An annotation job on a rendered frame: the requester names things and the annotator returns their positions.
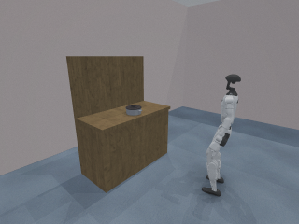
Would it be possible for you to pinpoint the left robot hand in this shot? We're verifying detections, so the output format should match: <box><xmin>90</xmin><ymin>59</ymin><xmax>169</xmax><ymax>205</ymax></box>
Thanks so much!
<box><xmin>206</xmin><ymin>141</ymin><xmax>220</xmax><ymax>159</ymax></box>

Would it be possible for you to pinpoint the pot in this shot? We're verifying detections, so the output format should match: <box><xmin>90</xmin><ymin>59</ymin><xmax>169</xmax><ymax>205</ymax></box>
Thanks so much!
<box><xmin>126</xmin><ymin>108</ymin><xmax>143</xmax><ymax>116</ymax></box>

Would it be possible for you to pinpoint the table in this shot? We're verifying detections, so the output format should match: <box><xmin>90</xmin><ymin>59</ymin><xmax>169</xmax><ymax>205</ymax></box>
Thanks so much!
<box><xmin>66</xmin><ymin>56</ymin><xmax>171</xmax><ymax>193</ymax></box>

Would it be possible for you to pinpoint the robot right shin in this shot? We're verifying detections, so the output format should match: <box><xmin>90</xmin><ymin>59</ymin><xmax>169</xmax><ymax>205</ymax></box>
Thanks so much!
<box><xmin>213</xmin><ymin>158</ymin><xmax>221</xmax><ymax>179</ymax></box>

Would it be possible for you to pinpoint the robot left upper arm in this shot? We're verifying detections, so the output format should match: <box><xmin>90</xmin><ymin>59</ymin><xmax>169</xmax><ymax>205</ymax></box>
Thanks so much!
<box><xmin>224</xmin><ymin>96</ymin><xmax>235</xmax><ymax>124</ymax></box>

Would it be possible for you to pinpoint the lid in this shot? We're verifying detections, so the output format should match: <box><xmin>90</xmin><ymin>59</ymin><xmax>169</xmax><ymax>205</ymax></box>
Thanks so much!
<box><xmin>125</xmin><ymin>105</ymin><xmax>142</xmax><ymax>110</ymax></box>

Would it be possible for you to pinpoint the left robot forearm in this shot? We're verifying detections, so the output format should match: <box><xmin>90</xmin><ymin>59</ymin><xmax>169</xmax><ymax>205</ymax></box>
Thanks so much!
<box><xmin>214</xmin><ymin>118</ymin><xmax>231</xmax><ymax>144</ymax></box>

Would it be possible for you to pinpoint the robot right foot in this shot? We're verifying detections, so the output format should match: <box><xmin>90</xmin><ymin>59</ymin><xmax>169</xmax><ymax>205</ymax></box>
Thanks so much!
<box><xmin>206</xmin><ymin>175</ymin><xmax>224</xmax><ymax>184</ymax></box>

